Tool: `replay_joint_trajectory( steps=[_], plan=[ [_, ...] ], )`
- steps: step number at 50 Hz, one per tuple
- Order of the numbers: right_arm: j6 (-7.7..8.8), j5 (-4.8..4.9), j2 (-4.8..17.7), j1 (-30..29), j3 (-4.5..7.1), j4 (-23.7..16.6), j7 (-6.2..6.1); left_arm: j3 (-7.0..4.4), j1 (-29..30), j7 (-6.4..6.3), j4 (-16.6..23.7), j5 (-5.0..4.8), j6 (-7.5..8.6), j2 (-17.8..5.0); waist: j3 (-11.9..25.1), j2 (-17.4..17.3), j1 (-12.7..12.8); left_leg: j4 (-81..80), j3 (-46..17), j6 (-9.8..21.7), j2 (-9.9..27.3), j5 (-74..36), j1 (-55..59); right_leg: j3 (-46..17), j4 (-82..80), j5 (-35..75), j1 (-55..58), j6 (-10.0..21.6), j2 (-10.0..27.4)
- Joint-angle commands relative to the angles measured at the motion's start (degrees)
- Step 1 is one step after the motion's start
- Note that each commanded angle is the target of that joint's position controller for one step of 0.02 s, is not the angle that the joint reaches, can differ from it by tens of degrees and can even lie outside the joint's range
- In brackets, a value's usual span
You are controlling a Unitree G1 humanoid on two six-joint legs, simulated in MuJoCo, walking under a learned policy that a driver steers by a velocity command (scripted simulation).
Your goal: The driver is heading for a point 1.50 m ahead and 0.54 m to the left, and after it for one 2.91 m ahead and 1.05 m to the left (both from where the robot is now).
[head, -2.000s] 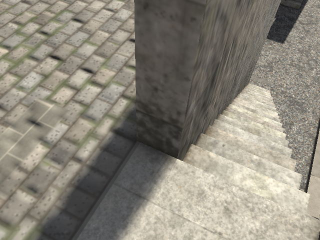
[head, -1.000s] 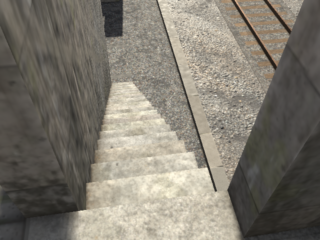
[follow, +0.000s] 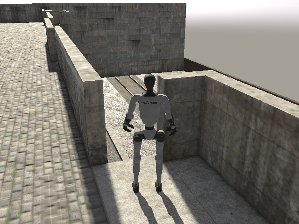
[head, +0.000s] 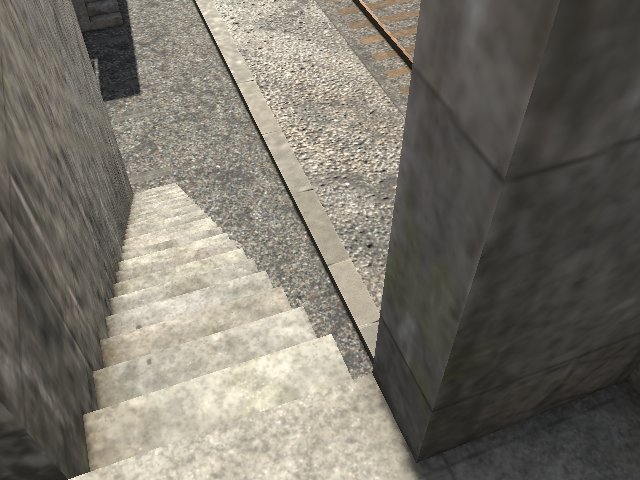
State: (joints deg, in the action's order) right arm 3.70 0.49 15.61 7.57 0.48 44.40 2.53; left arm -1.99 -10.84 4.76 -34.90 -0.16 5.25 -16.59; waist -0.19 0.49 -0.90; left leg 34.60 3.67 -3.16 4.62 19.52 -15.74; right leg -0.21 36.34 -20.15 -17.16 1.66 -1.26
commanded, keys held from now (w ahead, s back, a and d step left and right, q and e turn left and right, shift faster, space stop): no key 0.28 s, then w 0.72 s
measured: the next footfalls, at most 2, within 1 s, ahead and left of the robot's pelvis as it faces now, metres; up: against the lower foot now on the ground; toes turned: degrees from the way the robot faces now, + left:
right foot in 0.88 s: +0.30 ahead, -0.09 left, +0.00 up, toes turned +0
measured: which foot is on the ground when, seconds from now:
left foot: down 0.00-0.88, up 0.90-1.00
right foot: down 0.00-0.52, up 0.54-0.86, down 0.88-1.00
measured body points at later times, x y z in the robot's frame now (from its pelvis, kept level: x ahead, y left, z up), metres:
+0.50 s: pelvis +0.03 +0.03 +0.01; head +0.03 +0.03 +0.46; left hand +0.13 +0.30 -0.10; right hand +0.17 -0.25 -0.09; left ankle +0.00 +0.14 -0.73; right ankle -0.01 -0.10 -0.73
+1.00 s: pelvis +0.20 +0.00 +0.01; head +0.22 +0.00 +0.46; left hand +0.33 +0.26 -0.10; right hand +0.25 -0.25 -0.12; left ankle +0.11 +0.15 -0.65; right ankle +0.26 -0.09 -0.73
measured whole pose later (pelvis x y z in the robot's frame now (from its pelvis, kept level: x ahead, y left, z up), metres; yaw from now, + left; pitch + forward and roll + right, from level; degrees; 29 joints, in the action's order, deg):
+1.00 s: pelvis +0.20 +0.00 +0.01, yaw +1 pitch +3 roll +0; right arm 5.2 -3.7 14.2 20.0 1.1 47.9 1.4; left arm -1.4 -14.4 1.3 -42.0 1.8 5.6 -14.1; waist 1.5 0.1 -1.1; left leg 63.0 -2.3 1.4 1.0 27.5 -23.0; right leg 1.5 28.5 -9.4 -22.0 3.2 -1.1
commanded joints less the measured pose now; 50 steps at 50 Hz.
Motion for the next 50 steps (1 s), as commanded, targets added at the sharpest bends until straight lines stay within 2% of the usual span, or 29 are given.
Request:
replay_joint_trajectory(
  steps=[1, 15, 17, 18, 20, 22, 24, 25, 26, 27, 28, 29, 30, 32, 33, 34, 36, 37, 38, 39, 42, 43, 44, 45, 46, 47, 48, 49, 50],
  plan=[
    [0.66, -0.01, 7.14, -1.58, 1.81, -3.77, -0.08, -1.91, 1.92, -0.39, 4.46, -0.14, 0.95, -6.89, 4.44, -0.39, -0.39, -3.35, -1.55, 1.11, 1.25, -13.61, 2.3, -5.48, -6.21, 16.49, 1.32, 1.41, 4.21],
    [0.3, -0.2, 8.16, -2.31, 2.38, -3.03, -0.24, -1.69, -0.13, -1.0, 2.8, -0.21, 0.4, -7.86, 3.51, -0.18, 0.04, -5.24, -1.48, 1.41, 0.58, -8.23, 2.43, -5.23, -8.72, 9.25, 1.93, 1.55, 4.18],
    [-0.13, -1.34, 10.34, -2.63, 3.33, -3.49, -1.16, -3.35, -3.41, -2.03, 1.98, 1.1, 0.01, -11.71, 0.1, 1.8, 1.72, -4.16, -0.82, 3.06, -1.1, 7.14, -2.0, -8.83, -12.93, -9.73, 1.48, 6.16, 5.9],
    [-0.09, -1.91, 9.46, -4.29, 3.1, -4.19, -1.62, -3.71, -5.27, -2.79, 1.39, 1.8, 0.24, -12.15, -1.3, 3.98, 3.18, -2.0, -1.01, 3.57, -1.67, 9.36, -6.6, -14.89, -16.36, -16.39, 3.5, 9.63, 9.6],
    [0.93, -1.92, 5.99, -5.37, 1.89, -5.21, -2.21, -2.65, -7.28, -4.44, 0.13, 1.34, 0.73, -9.31, -1.83, 8.29, 4.15, 3.03, -2.49, 4.51, -2.48, 5.03, -12.27, -27.98, -21.99, -19.13, 8.71, 15.09, 18.7],
    [2.5, -2.19, 5.28, -2.84, 1.49, -5.04, -2.72, -1.85, -3.58, -5.19, 0.0, 1.09, 0.15, -8.81, -2.4, 6.47, 1.37, -2.3, -2.49, 6.56, -2.58, 2.78, -5.45, -25.52, -23.39, -14.91, 4.79, 14.29, 19.51],
    [3.65, -2.33, 5.56, 0.09, 1.49, -3.84, -2.8, -1.48, 0.18, -4.77, -0.27, 2.32, -1.42, -9.65, -1.28, 5.67, -1.46, -10.04, -1.12, 7.39, -4.41, -5.08, 9.47, -17.06, -21.34, -9.61, -2.4, 11.04, 14.54],
    [4.08, -2.3, 6.08, 3.65, 1.68, -3.34, -2.81, -1.23, 1.18, -4.49, 0.17, 2.91, -1.76, -8.86, 0.09, 4.89, -3.2, -10.61, -2.14, 8.09, -3.67, -4.36, 13.85, -12.37, -17.56, -6.95, -3.95, 8.82, 11.54],
    [4.24, -2.33, 9.24, 9.65, 2.61, -1.58, -3.39, -0.8, 2.56, -4.29, 2.1, 3.74, -1.61, -6.73, 1.41, -2.22, -4.68, -12.58, -11.62, 13.17, 2.06, -1.95, 20.37, -5.16, -5.69, -3.78, -10.46, 3.93, 5.49],
    [4.31, -2.79, 13.37, 17.3, 4.0, 0.0, -3.86, -0.44, 5.54, -3.55, 3.73, 4.8, -0.96, -5.29, 1.37, -10.49, -8.33, -19.06, -28.55, 21.39, 11.01, -8.19, 30.02, -0.04, 11.28, -5.17, -23.83, -0.98, -1.42],
    [4.41, -3.93, 10.87, 24.0, 3.37, 0.81, -3.75, -0.13, 6.09, -3.06, 3.28, 4.47, 0.42, -3.84, -0.29, -9.55, -11.31, -23.43, -34.86, 24.82, 17.08, -10.06, 32.64, -5.92, 23.46, -12.97, -33.27, -0.34, -1.14],
    [4.47, -4.69, 8.73, 23.32, 2.65, 2.27, -3.15, -0.24, 3.21, -3.14, 1.56, 3.31, 1.28, -2.6, -4.63, -7.1, -8.07, -23.58, -32.57, 23.71, 19.06, -11.35, 31.13, -10.34, 32.02, -10.03, -38.31, 1.46, 0.36],
    [4.1, -5.37, 5.33, 20.96, 1.58, 1.82, -2.48, -0.82, 1.27, -3.4, 0.14, 3.86, 1.61, -4.19, -3.4, -4.44, -6.02, -23.64, -28.18, 22.19, 17.16, -12.79, 29.4, -10.67, 36.21, -5.81, -38.09, 2.27, 0.9],
    [3.24, -4.46, 1.75, 14.09, 0.26, 0.27, -1.88, -0.87, -0.93, -3.08, -0.89, 4.97, 0.66, -3.6, -1.88, -4.08, -1.31, -26.56, -19.96, 18.99, 13.32, -13.34, 23.51, -8.59, 34.24, 1.88, -34.53, 3.1, 2.97],
    [3.06, -3.78, 1.97, 12.24, 0.08, 0.02, -2.2, -0.55, -0.78, -2.69, -0.97, 5.96, -0.38, -2.47, -1.03, -6.1, -0.04, -28.46, -15.7, 17.01, 10.12, -11.19, 20.0, -5.0, 30.97, 3.68, -30.47, 2.45, 3.73],
    [3.08, -3.1, 2.8, 12.09, 0.77, 0.04, -2.26, -0.42, -0.53, -2.18, -0.96, 5.37, -1.11, -1.95, -1.4, -3.79, -0.26, -29.36, -12.45, 16.11, 8.3, -10.11, 17.42, -2.97, 25.22, 7.05, -27.96, 1.04, 4.26],
    [3.07, -3.36, 5.49, 9.17, 1.32, -1.69, -1.94, 1.24, 1.55, -1.23, -0.66, 3.31, -1.81, 0.89, -1.95, -4.59, -0.68, -30.08, -4.49, 14.27, 3.83, -17.45, 5.37, 2.69, 12.44, 13.54, -13.51, -1.0, 3.27],
    [3.05, -3.41, 6.91, 11.09, 1.7, -0.76, -1.48, 1.9, 4.66, -0.69, 0.3, 2.77, -1.9, 1.74, -2.43, -6.25, -1.69, -29.83, -4.37, 14.49, 4.36, -22.19, 1.92, 3.21, 9.76, 13.1, -9.04, -1.36, 2.63],
    [3.17, -3.51, 8.16, 12.97, 2.17, -0.01, -1.0, 1.9, 5.8, -0.33, 0.85, 2.64, -1.84, 0.46, -2.6, -6.18, -2.09, -28.56, -5.68, 14.9, 6.46, -24.79, 3.3, 2.59, 8.05, 11.5, -8.79, -0.93, 2.2],
    [3.21, -3.48, 9.12, 13.64, 2.66, 0.14, -0.72, 1.74, 5.55, -0.16, 0.29, 3.69, -1.77, -1.01, -3.28, -4.72, -1.81, -26.47, -7.53, 15.42, 8.84, -28.89, 7.4, 1.75, 3.61, 10.04, -11.4, 0.03, 2.65],
    [2.43, -3.47, 10.77, 14.6, 3.78, 1.01, 0.02, 1.66, 4.56, -1.3, -0.6, 3.73, -0.93, -2.39, -1.57, -5.24, -0.55, -21.48, -9.3, 16.06, 12.16, -38.46, 15.92, 1.58, -5.09, 16.32, -10.32, 2.95, 2.16],
    [-0.25, 6.54, 7.55, 14.36, 2.93, 3.58, 0.18, -1.11, -5.96, -3.2, -3.69, -4.76, -0.84, -6.52, 1.13, -9.82, 4.11, -3.09, -0.62, 9.28, 2.6, -52.93, 15.11, 4.01, -12.48, 19.33, 0.2, 1.33, -1.39],
    [-0.86, 6.55, 3.8, 16.68, 1.87, 2.64, -0.38, -2.33, -14.14, -4.05, -6.21, -4.93, -1.13, -10.92, 10.79, -6.2, 5.66, 12.07, 0.79, 5.71, 0.02, -42.79, 2.49, -6.79, -9.62, 27.72, 18.21, 3.53, 8.15],
    [1.61, -8.4, -3.66, 29.01, -0.3, 2.39, 1.08, -2.51, -19.92, -3.79, -7.21, 3.19, -0.72, -14.23, 21.54, 19.94, 2.95, 19.69, -5.33, 4.49, -5.39, 5.19, -10.53, -16.53, -5.86, 42.04, 37.08, 19.98, 16.5],
    [3.52, -7.1, -0.37, 21.58, 1.04, -0.59, 0.97, -2.19, -25.96, -2.88, -7.94, 5.38, 0.09, -10.51, 17.13, 15.01, 7.66, 30.14, -9.55, 4.33, -9.91, 16.0, -21.47, -37.0, -18.43, 20.36, 32.98, 25.21, 24.15],
    [3.8, -4.26, 3.14, 9.5, 2.08, -2.23, 0.22, -2.78, -19.4, -3.25, -7.35, 4.52, 1.08, -8.88, 1.99, 7.39, 8.63, 36.78, -9.78, 5.43, -5.02, 12.66, -27.34, -30.02, -21.44, 5.86, 18.73, 19.87, 22.59],
    [3.33, -4.09, 1.57, 7.72, 1.25, -2.25, -1.1, -1.7, -13.05, -3.8, -6.84, 2.48, 1.08, -4.29, 2.08, 5.56, 5.89, 37.45, -7.95, 5.92, -2.17, 10.67, -25.81, -24.83, -22.5, -0.24, 11.39, 16.76, 20.37],
    [2.72, -4.52, 0.57, 9.16, 0.72, -1.83, -2.13, -0.31, -9.27, -4.03, -5.72, 1.28, 1.03, -0.3, 3.42, 3.85, 2.55, 35.11, -8.41, 5.01, 0.36, 8.04, -21.36, -21.08, -23.92, 5.68, 5.46, 15.39, 18.92],
    [2.35, -4.92, -1.64, 9.53, -0.34, -1.67, -2.61, 0.42, -7.34, -3.96, -5.85, 0.97, 0.8, 1.15, 2.74, 2.77, 0.19, 31.78, -8.63, 3.95, 1.46, 6.0, -17.68, -18.14, -24.71, 13.5, 0.23, 14.34, 17.97]
  ],
)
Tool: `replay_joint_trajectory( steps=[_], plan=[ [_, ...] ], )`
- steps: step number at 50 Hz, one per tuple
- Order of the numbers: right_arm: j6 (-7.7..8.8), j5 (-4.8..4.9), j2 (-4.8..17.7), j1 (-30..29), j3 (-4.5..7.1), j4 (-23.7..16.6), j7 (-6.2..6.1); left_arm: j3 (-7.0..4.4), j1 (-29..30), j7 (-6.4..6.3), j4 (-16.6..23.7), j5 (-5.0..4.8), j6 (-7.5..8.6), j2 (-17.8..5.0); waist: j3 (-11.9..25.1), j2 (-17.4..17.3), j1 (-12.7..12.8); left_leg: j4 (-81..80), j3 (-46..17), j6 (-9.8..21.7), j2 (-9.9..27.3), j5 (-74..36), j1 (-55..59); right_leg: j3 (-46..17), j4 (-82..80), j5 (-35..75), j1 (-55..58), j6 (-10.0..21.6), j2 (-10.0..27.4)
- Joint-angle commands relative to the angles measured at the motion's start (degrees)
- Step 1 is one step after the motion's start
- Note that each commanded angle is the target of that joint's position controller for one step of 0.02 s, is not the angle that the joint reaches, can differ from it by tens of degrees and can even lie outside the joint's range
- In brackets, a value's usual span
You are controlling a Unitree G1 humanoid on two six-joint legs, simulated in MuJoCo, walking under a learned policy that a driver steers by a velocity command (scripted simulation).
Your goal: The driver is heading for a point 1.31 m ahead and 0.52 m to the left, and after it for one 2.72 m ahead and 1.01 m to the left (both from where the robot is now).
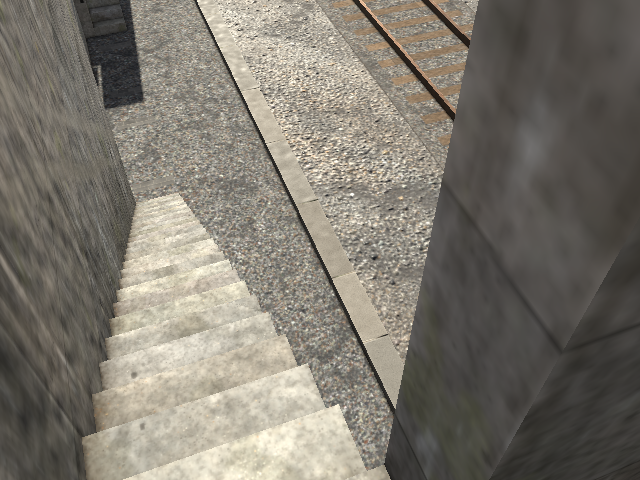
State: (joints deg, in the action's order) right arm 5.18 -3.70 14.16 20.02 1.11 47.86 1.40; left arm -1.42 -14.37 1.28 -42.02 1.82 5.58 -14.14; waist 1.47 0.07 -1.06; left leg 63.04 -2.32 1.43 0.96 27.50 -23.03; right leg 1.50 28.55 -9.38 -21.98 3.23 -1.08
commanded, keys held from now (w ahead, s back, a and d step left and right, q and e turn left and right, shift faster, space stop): w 1.00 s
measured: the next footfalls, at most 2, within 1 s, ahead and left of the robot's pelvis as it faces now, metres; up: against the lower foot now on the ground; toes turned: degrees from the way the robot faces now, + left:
left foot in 0.26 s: +0.20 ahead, +0.14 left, +0.00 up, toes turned +3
right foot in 0.60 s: +0.23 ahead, -0.05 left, +0.00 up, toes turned -3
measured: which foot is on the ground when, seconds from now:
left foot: up 0.00-0.24, down 0.26-0.60, up 0.62-0.96, down 0.98-1.00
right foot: down 0.00-0.28, up 0.30-0.58, down 0.60-1.00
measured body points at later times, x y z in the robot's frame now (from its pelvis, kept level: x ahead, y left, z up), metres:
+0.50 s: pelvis +0.12 +0.05 +0.01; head +0.13 +0.05 +0.46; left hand +0.25 +0.28 -0.12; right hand +0.16 -0.20 -0.13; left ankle +0.16 +0.14 -0.73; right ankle +0.15 -0.07 -0.70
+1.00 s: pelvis +0.21 +0.07 -0.01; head +0.21 +0.07 +0.44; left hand +0.26 +0.32 -0.15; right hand +0.29 -0.15 -0.15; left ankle +0.24 +0.18 -0.74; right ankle +0.19 -0.05 -0.73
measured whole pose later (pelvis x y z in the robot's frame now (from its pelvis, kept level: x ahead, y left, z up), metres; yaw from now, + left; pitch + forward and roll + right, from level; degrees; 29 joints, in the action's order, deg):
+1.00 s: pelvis +0.21 +0.07 -0.01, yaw +2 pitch +1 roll -2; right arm 1.8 0.1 9.2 16.3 1.3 51.5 -0.7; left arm -2.3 -17.7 -0.5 -51.6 -1.8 1.3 -10.5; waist 3.0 -2.6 0.8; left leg 36.2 -1.2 0.6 1.5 17.1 -21.3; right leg 4.9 33.4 -19.6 -14.8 0.2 -0.3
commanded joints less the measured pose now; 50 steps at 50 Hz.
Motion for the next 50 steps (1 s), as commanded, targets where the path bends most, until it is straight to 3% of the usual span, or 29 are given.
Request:
replay_joint_trajectory(
  steps=[1, 6, 7, 8, 9, 10, 12, 14, 15, 16, 19, 20, 21, 22, 23, 24, 27, 30, 31, 32, 34, 35, 40, 41, 46, 47, 48, 49, 50],
  plan=[
    [0.41, -0.74, -0.89, -0.53, -1.39, -4.31, -1.06, -0.56, -2.53, -0.39, 1.93, -0.65, 0.13, -2.07, 1.46, 3.14, -1.01, -0.68, -1.97, -1.65, 5.52, -2.07, -7.44, -16.81, -18.34, 3.69, 2.5, 12.59, 16.76],
    [-1.38, 0.36, 1.58, -2.55, -1.35, -3.92, 1.88, -3.86, -3.74, 0.66, 0.85, 1.92, 0.49, -9.39, 0.33, 2.77, 0.87, -20.55, 4.0, -0.96, 2.16, -15.53, -0.09, -9.75, -19.14, -0.83, -2.55, 12.18, 13.53],
    [-2.76, 9.62, 0.04, -4.14, 0.26, -4.08, 0.37, -4.11, -9.64, 0.39, -4.01, -8.81, -2.05, -7.46, 0.57, 11.22, 0.48, -23.33, 3.32, -1.23, 2.21, -19.02, -2.93, -10.75, -16.86, 11.16, 7.15, 8.87, 12.54],
    [-3.23, 9.69, 1.71, -4.87, 0.51, -4.92, -0.03, -3.59, -10.92, 0.15, -4.95, -8.82, -3.15, -5.68, 1.42, 10.67, 0.64, -23.62, 2.95, -0.86, 2.36, -18.09, -5.23, -10.17, -15.54, 13.69, 10.9, 8.04, 14.12],
    [-3.66, 8.19, 2.18, -6.5, 1.2, -5.27, -0.1, -3.84, -9.9, -0.32, -4.74, -7.62, -3.64, -5.81, 1.71, 9.0, 0.57, -25.0, 2.22, -0.06, 2.79, -17.34, -4.92, -10.44, -15.31, 11.02, 11.73, 7.49, 15.13],
    [-2.99, -0.53, -0.58, -6.97, -2.19, -5.19, 0.63, -2.47, 5.69, 0.83, 1.09, 5.18, -1.38, -4.85, 0.26, -3.9, -3.05, -26.87, -2.99, 0.23, 5.94, -24.12, -2.57, -12.56, -11.77, 9.08, 2.53, 9.12, 19.77],
    [-2.84, 0.82, -1.48, -3.46, -1.47, -3.25, 1.2, -0.51, 17.03, 1.26, 2.35, 2.8, -0.32, -0.62, 6.35, 0.55, -6.88, -28.89, -1.09, 0.71, 5.91, -30.62, 9.56, -8.39, -6.03, 12.83, -3.73, 4.58, 15.35],
    [-1.03, 4.11, 4.76, -3.59, -0.05, -2.24, 2.75, 0.88, -2.03, 2.27, -3.47, -0.71, -0.67, 2.91, 11.46, -9.83, 0.69, -37.87, -5.84, 8.13, 9.67, -55.58, 22.35, 1.22, 5.62, 2.0, -5.69, -4.98, 3.34],
    [-2.31, 3.66, 11.91, 3.49, 3.08, -2.29, -0.97, -1.65, -14.69, -1.11, -4.97, -2.46, -2.37, -3.99, 11.11, -14.77, 1.9, -38.88, -14.67, 10.9, 13.2, -41.18, 30.35, 5.31, 18.22, -17.13, -8.71, -3.95, -1.23],
    [-3.29, 3.17, 13.49, 10.53, 4.17, 1.07, -2.02, -2.09, -12.96, -2.87, -6.32, -1.27, -3.92, -5.22, 7.96, -12.85, -2.51, -43.9, -25.18, 13.93, 17.57, -16.32, 31.9, 2.42, 27.69, -27.25, -19.9, -3.84, -1.57],
    [-4.21, 1.56, 5.75, 2.24, 2.24, -1.0, -3.4, -2.56, -2.5, -2.59, -2.54, 0.15, -6.35, -1.39, -3.93, -5.8, 0.26, -50.28, -22.38, 12.73, 14.97, 6.24, 13.85, -2.72, 38.47, -19.86, -22.91, -2.55, 3.6],
    [-0.06, 3.53, -2.44, -8.51, -0.36, -5.32, -2.0, -0.58, 2.49, -0.95, -2.81, 3.28, -2.34, 0.97, -1.07, -8.84, 0.16, -52.49, -22.82, 12.94, 15.98, -1.16, 4.22, -7.91, 37.69, -15.68, -18.68, -4.92, 6.3],
    [1.08, 4.82, -3.27, -10.83, -0.83, -6.18, -2.13, -0.41, 2.08, 0.03, -3.19, 3.0, -1.34, 2.49, 0.6, -5.65, 1.9, -53.81, -18.73, 12.08, 14.32, -2.76, 2.85, -5.52, 32.99, -15.82, -13.61, -5.62, 6.14],
    [1.43, 4.25, -0.57, -11.96, -0.18, -6.01, -2.46, 0.08, -0.48, 0.99, -4.56, 2.3, -1.16, 3.27, 1.32, -3.64, 3.23, -53.79, -13.28, 10.67, 11.38, -4.23, -1.73, -2.17, 26.94, -14.97, -7.55, -6.52, 5.45],
    [-1.9, 7.44, 8.69, -1.01, 4.35, 0.28, -1.61, -1.08, -5.79, -1.15, -6.47, -9.25, -3.42, 0.48, 2.34, -2.97, 3.01, -49.35, -5.27, 9.89, 6.44, -10.94, 7.58, 1.57, 17.07, -8.9, -4.12, -4.92, 3.95],
    [-3.45, 8.71, 8.78, 1.99, 4.85, 2.22, -1.11, -0.54, -2.71, -2.2, -6.26, -9.99, -4.03, -0.38, 1.63, -4.04, -0.35, -49.79, -5.73, 10.0, 6.42, -12.33, 7.56, 2.26, 10.98, -4.85, -3.03, -5.11, 2.81],
    [-6.17, 7.07, 3.69, -2.95, 3.86, 1.03, -1.18, -0.44, -3.45, -3.84, -5.16, -6.81, -4.56, -0.14, 0.4, -7.12, 0.66, -49.28, -6.79, 12.7, 7.8, -19.12, 6.58, 4.48, 5.57, 0.88, 4.27, -4.31, 1.55],
    [-6.22, 6.78, 0.28, -5.9, 3.08, 1.2, -2.7, -0.72, -9.11, -5.33, -5.65, -6.12, -4.38, -0.42, -1.2, -0.19, 3.94, -40.95, -3.38, 9.33, 4.32, -6.47, -0.26, -2.19, -3.06, -6.9, 12.76, -3.0, 4.86],
    [-2.26, 1.64, -11.77, -12.61, -2.1, -4.02, -0.29, 1.27, 3.5, -1.3, -1.89, 4.46, -0.48, -0.95, 1.42, 23.16, 0.73, -30.76, -3.38, 2.54, -1.43, -4.91, -16.27, -17.74, -10.5, 2.61, 22.39, 5.73, 16.93],
    [-2.3, 1.77, -7.05, -11.22, -0.43, -2.79, 0.46, 1.13, -1.68, -0.24, -4.67, 4.84, 0.69, 3.83, 0.44, 15.78, 3.01, -24.3, -7.18, -0.79, -0.33, -2.04, -21.25, -31.12, -12.86, -3.15, 21.98, 11.93, 23.06],
    [-1.24, 3.09, 0.59, -0.65, 1.17, 3.24, -0.99, -0.02, -0.63, 1.63, -4.97, -1.61, 1.2, 1.36, 1.66, 7.32, 1.52, -9.08, -7.42, -4.47, 0.46, -1.45, -19.25, -24.31, -14.7, -12.77, 15.69, 10.7, 20.2],
    [-0.83, 2.94, 1.65, 1.81, 1.74, 5.05, -1.67, -0.11, -1.3, 1.94, -5.63, -2.37, 0.96, 0.01, 1.41, 6.68, 1.3, -5.4, -7.93, -5.64, 0.35, -2.91, -19.75, -21.98, -15.66, -16.96, 13.87, 9.43, 18.54],
    [-0.67, 2.11, -3.96, -1.8, 0.74, 5.66, -0.05, 0.83, 1.85, 1.9, -6.56, -1.2, 0.84, 2.81, 1.34, 2.18, 0.21, -17.14, -1.03, -7.46, 4.44, -19.23, -12.62, -8.98, -13.94, -4.5, 3.57, 5.84, 12.93],
    [-4.41, 5.48, -1.51, -9.95, 1.88, 1.83, -1.99, -3.07, -11.79, -1.46, -9.64, -6.72, -1.69, -5.68, -0.89, -0.87, 5.72, -15.96, 4.03, -2.82, -0.73, -19.56, -8.32, -7.17, -11.6, 11.41, 7.66, 2.0, 11.07],
    [-7.9, 3.47, -0.45, -6.48, 2.32, 0.5, -2.93, -2.69, -3.31, -4.32, -6.62, -4.64, -6.23, -2.24, -1.01, 10.89, 2.86, -20.82, 2.17, -0.07, -1.38, -10.07, -1.82, -7.41, -11.38, 0.7, 7.85, 2.16, 11.69],
    [-2.81, -0.73, -7.37, -5.34, -1.07, 0.66, -0.66, 0.39, 16.21, 0.47, -1.03, 4.05, -1.64, 2.11, -4.91, 7.33, -5.44, -22.42, -0.91, -2.69, 4.9, -17.04, -1.54, -10.26, -9.14, 6.59, -0.87, 5.91, 17.03],
    [0.01, 2.29, -8.32, 0.85, -1.42, 3.95, -0.05, 1.11, 22.09, 1.78, 0.17, 2.46, -0.66, 4.56, 2.41, 1.29, -7.23, -25.98, 0.14, -4.47, 5.53, -21.19, 14.43, -9.28, -4.48, 12.12, -6.59, 5.11, 16.21],
    [-1.83, 4.93, -0.16, 8.44, 1.55, 4.09, -2.68, -2.5, -3.48, -1.96, -6.72, -6.54, -3.24, -1.35, 2.1, 4.37, -1.25, -31.45, -0.52, -0.94, 0.17, -18.43, 15.16, -1.2, 0.71, 3.32, 0.9, 0.62, 7.33],
    [-2.73, 6.0, 4.05, 12.0, 2.74, 4.98, -3.84, -2.18, -7.07, -3.78, -7.44, -8.0, -4.2, -0.43, -0.69, -3.92, -0.63, -35.46, -8.2, 0.96, 5.63, -17.54, 17.36, 1.9, 9.36, -11.94, -5.02, -1.34, 2.98]
  ],
)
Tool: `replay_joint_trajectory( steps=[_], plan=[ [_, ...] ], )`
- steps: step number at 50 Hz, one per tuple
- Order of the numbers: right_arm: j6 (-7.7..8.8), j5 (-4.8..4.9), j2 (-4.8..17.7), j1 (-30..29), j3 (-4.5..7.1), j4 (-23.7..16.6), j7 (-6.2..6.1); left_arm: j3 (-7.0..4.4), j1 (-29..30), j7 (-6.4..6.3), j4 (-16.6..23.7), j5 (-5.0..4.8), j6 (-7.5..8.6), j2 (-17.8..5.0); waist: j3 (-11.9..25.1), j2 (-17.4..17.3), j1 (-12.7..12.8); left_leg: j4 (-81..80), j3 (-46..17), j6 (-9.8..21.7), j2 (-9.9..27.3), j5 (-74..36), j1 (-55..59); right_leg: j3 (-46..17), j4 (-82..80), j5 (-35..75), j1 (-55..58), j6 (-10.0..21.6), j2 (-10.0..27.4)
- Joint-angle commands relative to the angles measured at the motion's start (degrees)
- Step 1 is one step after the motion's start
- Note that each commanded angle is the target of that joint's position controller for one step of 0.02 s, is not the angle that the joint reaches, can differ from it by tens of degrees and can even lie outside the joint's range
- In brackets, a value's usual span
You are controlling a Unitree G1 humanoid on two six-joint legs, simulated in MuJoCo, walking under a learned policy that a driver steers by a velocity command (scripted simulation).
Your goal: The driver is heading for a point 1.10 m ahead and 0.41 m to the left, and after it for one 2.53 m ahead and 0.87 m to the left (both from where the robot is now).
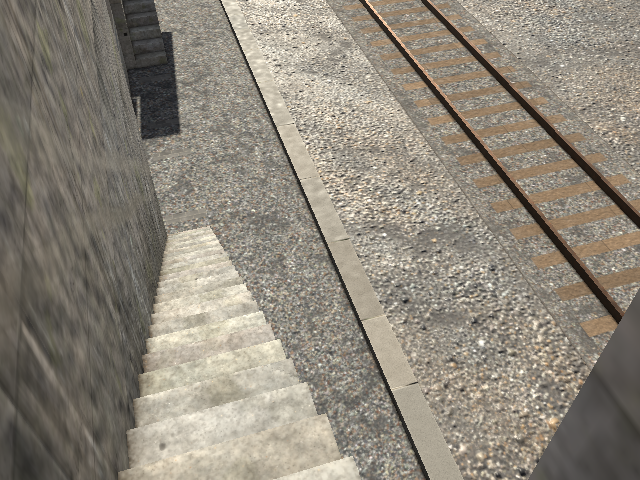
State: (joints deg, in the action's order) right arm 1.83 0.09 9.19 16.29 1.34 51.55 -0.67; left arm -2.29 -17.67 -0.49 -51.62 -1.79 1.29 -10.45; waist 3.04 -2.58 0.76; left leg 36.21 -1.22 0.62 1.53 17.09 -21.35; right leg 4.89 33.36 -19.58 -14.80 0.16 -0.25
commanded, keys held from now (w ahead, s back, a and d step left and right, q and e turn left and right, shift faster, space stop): w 0.76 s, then no key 0.24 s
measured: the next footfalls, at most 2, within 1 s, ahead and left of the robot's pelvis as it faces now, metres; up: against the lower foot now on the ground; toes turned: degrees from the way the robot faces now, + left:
right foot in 0.30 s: +0.15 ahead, -0.09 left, +0.00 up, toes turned -5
left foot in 0.70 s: +0.17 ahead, +0.18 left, +0.00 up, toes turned +4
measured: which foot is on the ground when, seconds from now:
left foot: down 0.00-0.32, up 0.34-0.68, down 0.70-1.00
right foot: down 0.00-0.00, up 0.02-0.28, down 0.30-0.72, up 0.74-0.90, down 0.92-0.96, up 0.98-1.00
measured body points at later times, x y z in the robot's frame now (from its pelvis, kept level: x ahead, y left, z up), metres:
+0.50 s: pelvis +0.13 +0.01 +0.00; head +0.13 -0.01 +0.45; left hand +0.17 +0.24 -0.13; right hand +0.15 -0.21 -0.16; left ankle +0.11 +0.15 -0.67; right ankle +0.11 -0.09 -0.73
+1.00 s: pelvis +0.29 +0.07 -0.09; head +0.29 +0.07 +0.36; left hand +0.33 +0.34 -0.22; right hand +0.22 -0.19 -0.23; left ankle +0.15 +0.17 -0.71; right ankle +0.32 -0.02 -0.77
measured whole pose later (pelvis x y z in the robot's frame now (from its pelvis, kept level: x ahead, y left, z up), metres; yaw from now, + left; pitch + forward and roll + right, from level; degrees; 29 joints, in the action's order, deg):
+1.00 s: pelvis +0.29 +0.07 -0.09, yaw +2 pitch -3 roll -2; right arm 2.1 3.6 13.2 25.8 0.9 64.2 -1.9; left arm -3.5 -15.5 -0.9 -55.7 -3.0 3.8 -14.1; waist -2.1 -2.7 0.9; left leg 70.4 0.6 -0.1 2.7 42.1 -15.4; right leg 5.3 49.4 31.4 -24.9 3.9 -3.3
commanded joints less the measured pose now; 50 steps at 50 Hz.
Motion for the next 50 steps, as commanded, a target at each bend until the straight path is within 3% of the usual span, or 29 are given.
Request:
replay_joint_trajectory(
  steps=[1, 5, 6, 12, 13, 14, 17, 18, 21, 22, 24, 25, 27, 28, 32, 33, 34, 35, 37, 38, 39, 40, 43, 44, 45, 46, 47, 49, 50],
  plan=[
    [-1.09, 4.17, 11.83, 17.29, 3.1, 2.35, -2.05, -0.69, -3.5, -2.49, 4.24, -4.09, -0.26, -3.0, -4.5, -12.81, -2.49, -16.21, -19.59, 6.47, 10.27, 7.07, 18.35, 0.36, 9.06, -10.78, -22.74, 0.1, -1.38],
    [-1.77, -0.91, 7.94, 8.73, 3.18, -0.52, -1.94, -1.29, 4.23, -3.19, 8.37, -1.45, -1.97, -6.07, -8.7, -7.69, -2.86, -25.0, -25.6, 12.37, 9.82, 20.93, 8.85, -4.35, 13.91, -5.81, -25.17, 0.79, 3.18],
    [3.96, 0.06, -4.58, 2.85, -1.45, -4.49, -1.29, 4.19, 17.18, 0.13, 11.05, 10.39, 3.03, 6.1, 0.96, -3.76, -6.15, -22.87, -29.76, 14.72, 15.51, 5.38, 8.01, -8.56, 27.35, -10.9, -27.33, -1.43, 4.39],
    [4.49, -1.07, 5.59, 0.13, -2.71, -1.3, 0.17, 4.29, 9.93, 5.41, 4.62, 4.98, 4.55, 1.89, -0.89, 0.42, 0.22, -17.44, -8.38, 8.47, 3.27, 11.47, -16.09, 1.65, 10.37, 4.06, -3.88, -6.16, 3.13],
    [-0.37, 1.81, 9.68, 14.77, 2.52, 3.78, 0.07, 1.9, -0.52, 3.87, 2.92, -6.0, 2.2, -4.29, -1.08, -7.63, -0.66, -16.72, -9.09, 10.95, 2.39, 3.43, -5.52, 0.13, 6.33, 14.21, -2.13, -2.94, 2.18],
    [-2.97, 2.19, 7.42, 15.72, 1.49, 5.26, -0.16, 1.74, -2.18, 2.56, 2.33, -6.03, 1.46, -5.83, -2.68, -6.89, -0.04, -12.96, -8.43, 11.11, 3.12, 0.89, -4.67, 0.09, 3.99, 10.32, -3.11, -1.27, 1.62],
    [-5.05, 1.45, 1.93, 15.86, 1.35, 1.85, 0.02, -1.95, -3.77, 2.86, 1.13, -1.77, -1.82, -12.63, -3.78, 17.28, -0.56, 1.48, 0.31, 7.82, -4.03, 15.13, -15.81, -22.87, -14.27, -16.24, 7.68, 11.36, 14.96],
    [1.63, -6.6, 1.04, -6.18, -1.76, -5.29, 1.06, 0.74, -1.37, 3.87, 4.82, 7.75, 3.29, -5.92, -1.17, 29.1, 8.26, 24.97, -2.89, 1.3, -7.29, 17.39, -31.05, -38.05, -15.77, -8.73, 15.64, 20.05, 16.73],
    [5.39, -2.39, 2.47, 1.2, -2.08, -1.48, -0.61, 0.35, 3.35, 5.91, 5.84, 5.88, 4.8, -2.26, -0.11, -0.57, 3.05, 45.31, -11.15, -2.7, -4.97, 4.16, -40.81, -32.65, -10.42, 7.52, 11.72, 18.7, 18.68],
    [0.33, 2.73, 7.33, 20.08, 2.56, 3.63, -0.63, -0.99, -6.12, 5.31, -3.31, -1.96, 1.29, -3.41, 0.66, -7.92, -7.23, 22.32, -12.27, -1.45, 0.25, 2.65, -16.84, -21.03, -8.51, 12.79, 3.33, 13.95, 17.74],
    [-4.39, 2.16, 2.15, 19.64, 0.63, 2.33, 0.99, -1.18, 2.49, 5.02, -0.44, 2.21, -3.25, -6.64, -1.26, 6.4, -6.13, 16.51, -3.04, -1.33, -0.95, -0.8, 3.85, -12.27, -12.94, 20.06, -11.58, 8.63, 12.72],
    [1.07, -5.06, 0.4, 5.0, -1.89, -1.8, 4.57, -0.2, 16.38, 4.96, 7.73, 5.56, 0.81, -7.28, -3.09, 15.27, -3.91, 34.23, 5.74, -5.88, -4.11, 2.09, 4.9, -5.54, -9.97, 14.06, -24.03, 8.2, 7.77],
    [2.05, -6.37, 0.46, 0.55, -2.69, -5.2, 3.03, -0.38, 0.8, 0.46, 4.15, 10.05, 4.06, -3.91, 3.93, 5.02, 5.39, 45.81, -3.01, -4.52, -1.19, 5.82, -20.62, -15.73, -4.18, 15.35, -0.57, 14.53, 15.54],
    [-2.71, 6.46, 5.32, 16.18, 1.99, 1.92, 0.42, -3.47, -11.55, 2.56, -7.26, -4.35, 0.49, -10.16, -3.15, 2.38, -3.83, 29.51, -7.63, -0.1, 4.99, 0.21, -22.38, -19.3, -3.79, 23.09, 5.77, 16.62, 20.05],
    [-4.05, 3.69, 4.89, 17.05, 1.34, 1.87, 1.03, -2.65, -0.53, 3.95, -2.34, -0.11, -2.77, -8.11, -1.93, 14.79, -2.24, 20.73, 3.01, 0.47, 0.05, -3.01, 2.72, -8.15, -0.37, 28.08, -7.71, 10.03, 14.06],
    [0.21, -10.63, 1.21, 5.26, -0.75, -1.36, 1.23, -0.52, 2.8, 1.11, 3.93, 10.62, 1.48, -3.52, 0.62, 3.27, 2.6, 28.16, 8.41, -3.69, -1.09, -0.91, -4.8, -7.03, 10.95, 12.44, -8.01, 9.78, 10.03],
    [1.47, -10.57, -0.23, 4.81, -0.77, -3.45, 1.24, -1.13, 0.46, -0.43, 3.34, 10.61, 3.31, -3.72, 0.54, 4.41, 2.68, 25.37, 6.68, -2.72, -1.02, 0.93, -9.22, -8.35, 15.12, 7.14, -5.66, 10.85, 12.57],
    [0.39, 8.25, 3.74, 20.17, 1.44, 2.9, 3.03, -2.82, -2.47, 1.93, -4.09, -6.34, -0.32, -10.45, -1.27, 12.02, -5.65, 7.58, 4.5, -0.12, 1.69, -3.66, 5.47, -2.85, 18.91, 15.2, -9.38, 7.45, 10.74],
    [0.19, 7.47, 13.53, 33.64, 3.64, 8.75, 4.84, -3.11, -1.92, 1.18, 0.34, -6.28, -0.39, -9.0, -9.79, -20.96, -7.8, -13.52, -25.13, 8.75, 10.91, -23.31, 15.38, 1.92, 55.92, -18.09, -34.47, 1.43, -3.58],
    [0.56, 7.03, 10.69, 31.1, 3.52, 7.88, 4.7, -3.2, 2.07, 0.95, 1.11, -6.05, -0.36, -10.74, -13.71, -14.1, -8.08, -10.44, -26.14, 11.25, 13.68, -27.92, 16.56, -5.55, 54.21, -18.27, -43.0, 2.57, -1.4],
    [1.63, -2.42, 17.32, 25.62, 3.9, 6.78, 1.16, -2.9, 7.23, -1.33, 2.76, 5.19, -0.38, -8.7, -13.43, -7.84, -7.72, -6.54, -21.98, 14.02, 14.31, -21.92, 16.7, -8.64, 50.19, -13.4, -41.33, 1.51, 0.83],
    [1.71, -3.37, 16.25, 22.38, 3.97, 7.38, 0.01, -3.29, 8.14, -1.36, 2.03, 4.58, -0.05, -9.47, -13.95, -5.1, -6.08, -5.15, -23.61, 15.16, 14.55, -19.04, 13.74, -8.41, 46.14, -9.73, -41.22, 0.43, 1.99],
    [2.59, -2.23, 11.42, 9.85, 1.94, 5.88, -0.03, -3.46, -0.64, -1.68, -2.62, 2.48, -1.41, -9.69, -8.4, -2.44, 1.74, 4.74, -14.08, 13.24, 10.6, -19.23, 0.71, -4.01, 37.81, 6.88, -22.82, -0.56, 1.29],
    [0.96, 7.63, -0.74, 5.06, 0.33, 7.35, 0.4, -2.45, -10.42, -1.06, -7.94, -7.42, -0.7, -6.57, -6.34, 2.99, 4.95, 14.2, -9.68, 11.22, 8.75, -12.09, -12.2, -12.84, 27.8, 17.29, -8.15, -0.59, 3.38],
    [1.12, 10.34, 2.6, 0.12, 0.48, 4.89, 0.97, -2.66, -15.28, 0.49, -9.05, -9.54, 0.69, -7.16, -5.02, 4.26, 9.54, 20.03, 2.64, 7.1, 2.2, 12.36, -21.23, -2.01, 19.74, 33.11, 4.95, -2.91, -1.39],
    [0.65, 8.89, 1.03, -1.01, -1.07, 6.62, 0.24, -2.16, -20.1, 0.99, -11.71, -7.75, 0.55, -4.2, -1.24, 0.88, 12.02, 23.61, 5.58, 6.01, 2.7, 0.44, -23.0, -2.42, 13.21, 39.04, 17.52, -3.28, -1.77],
    [3.94, 0.11, 14.18, -8.62, 2.13, 5.36, -2.11, -1.27, -14.14, -0.21, -6.68, 4.32, 0.18, -6.89, -0.29, -1.3, 13.64, 24.73, 5.02, 3.84, 1.15, 7.59, -19.02, 5.67, 8.8, 41.79, 18.74, -1.83, -4.57],
    [3.54, -1.64, 13.16, -7.49, 1.01, 4.26, -2.89, -1.82, -7.96, -1.42, -6.18, 2.69, 3.37, -9.29, -9.75, 17.7, 10.08, 31.04, 8.86, 0.82, -2.35, 28.08, -16.26, 3.09, -6.71, 38.48, 7.99, -1.46, -4.3],
    [1.19, 11.09, 1.41, -1.06, -2.67, 4.86, -1.89, -2.9, -8.55, 0.54, -6.45, -7.04, 4.6, -9.35, -16.67, 14.26, 7.0, 34.05, 7.61, -1.44, -2.87, 29.94, -20.26, -12.26, -15.1, 38.51, 4.96, -0.74, 0.79]
  ],
)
